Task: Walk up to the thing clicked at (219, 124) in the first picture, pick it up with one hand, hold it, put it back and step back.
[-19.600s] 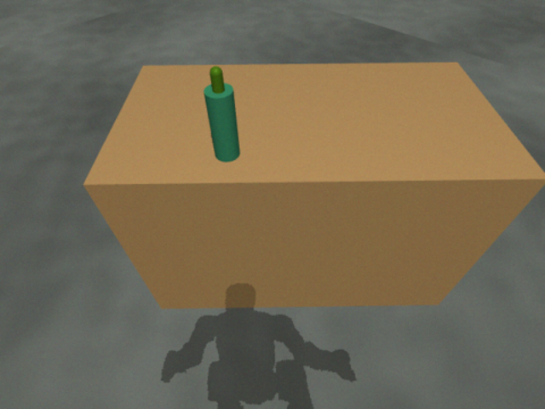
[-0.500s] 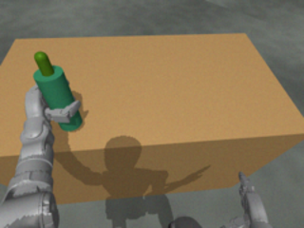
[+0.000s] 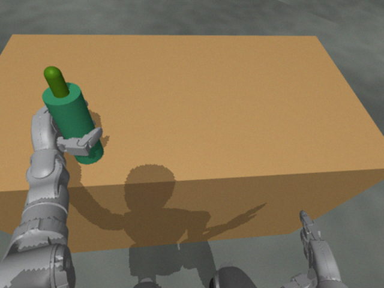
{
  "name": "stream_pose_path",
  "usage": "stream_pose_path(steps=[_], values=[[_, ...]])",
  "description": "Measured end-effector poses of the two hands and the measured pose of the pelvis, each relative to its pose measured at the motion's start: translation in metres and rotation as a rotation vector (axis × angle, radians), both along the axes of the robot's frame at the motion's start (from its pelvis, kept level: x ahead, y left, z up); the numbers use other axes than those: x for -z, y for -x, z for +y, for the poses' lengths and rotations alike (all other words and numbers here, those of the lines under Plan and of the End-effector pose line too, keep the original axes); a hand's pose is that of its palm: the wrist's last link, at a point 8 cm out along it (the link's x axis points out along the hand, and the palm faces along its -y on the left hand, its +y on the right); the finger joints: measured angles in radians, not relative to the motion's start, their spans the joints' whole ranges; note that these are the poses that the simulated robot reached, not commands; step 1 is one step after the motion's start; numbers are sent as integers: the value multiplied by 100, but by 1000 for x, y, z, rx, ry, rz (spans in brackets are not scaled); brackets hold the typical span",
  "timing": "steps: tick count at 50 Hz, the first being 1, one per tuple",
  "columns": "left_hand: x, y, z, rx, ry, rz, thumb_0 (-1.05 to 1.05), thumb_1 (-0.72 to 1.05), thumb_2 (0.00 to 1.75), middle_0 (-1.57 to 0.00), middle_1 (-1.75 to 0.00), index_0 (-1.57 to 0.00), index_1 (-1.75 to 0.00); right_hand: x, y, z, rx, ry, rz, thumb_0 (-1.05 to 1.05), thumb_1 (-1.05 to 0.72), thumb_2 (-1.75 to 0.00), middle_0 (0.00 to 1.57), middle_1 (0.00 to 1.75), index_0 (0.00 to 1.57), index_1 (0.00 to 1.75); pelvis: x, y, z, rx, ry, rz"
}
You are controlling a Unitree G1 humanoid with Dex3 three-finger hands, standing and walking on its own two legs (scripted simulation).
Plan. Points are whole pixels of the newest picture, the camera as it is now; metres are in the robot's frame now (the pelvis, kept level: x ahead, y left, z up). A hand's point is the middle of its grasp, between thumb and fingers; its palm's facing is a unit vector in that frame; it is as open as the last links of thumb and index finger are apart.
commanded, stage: loosen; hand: left
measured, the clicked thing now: (73, 118) +0.44 +0.21 +0.09
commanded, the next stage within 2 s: open in 0.12 s
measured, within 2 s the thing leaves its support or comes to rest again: rests again in 0.82 s
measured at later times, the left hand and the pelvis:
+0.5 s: hand (79, 121) +0.45 +0.21 +0.07, palm faces +0.19 -0.98 +0.00, open 12.5 cm; pelvis -0.01 +0.00 -0.01, yaw +0 degrees
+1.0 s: hand (58, 111) +0.45 +0.24 +0.10, palm faces +0.24 -0.97 -0.02, open 17.5 cm; pelvis +0.00 +0.00 +0.00, yaw +0 degrees
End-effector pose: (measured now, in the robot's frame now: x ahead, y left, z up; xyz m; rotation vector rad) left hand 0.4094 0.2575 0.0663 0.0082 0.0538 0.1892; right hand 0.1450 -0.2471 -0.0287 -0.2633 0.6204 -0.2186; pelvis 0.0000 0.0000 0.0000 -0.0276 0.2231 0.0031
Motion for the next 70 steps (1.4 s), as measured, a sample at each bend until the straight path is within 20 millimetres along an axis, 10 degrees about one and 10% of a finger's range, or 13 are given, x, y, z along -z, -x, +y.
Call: stream_pose_path(steps=[9,19,43,59,70], values=[[1,0,2,7,-2,-18,0,-33,115,-82,-110,-79,-108,0,4,4,-21,4,6,-1,51,-5,6,5,5,5,4,3,2,0,2,7],[-5,-4,1,4,1,-45,0,-41,72,-85,-87,-84,-85,0,10,3,-22,7,13,-1,50,-5,6,5,6,5,6,6,2,3,1,12],[-8,-7,7,-17,1,-40,0,-61,9,-23,-17,-24,-17,-2,5,-8,-7,13,15,-1,52,-5,6,5,6,5,6,1,-3,5,-5,20],[-106,-18,75,-77,-35,-94,-1,-61,3,-6,-6,-8,-5,-2,2,-15,59,-6,30,-1,53,-5,6,5,6,5,-10,-9,-2,6,-1,-26],[-103,-6,118,-198,-200,173,-1,-56,3,-6,-6,-7,-5,9,5,-10,47,-59,121,-2,55,-5,6,6,6,5,-21,-14,2,15,-8,-36]])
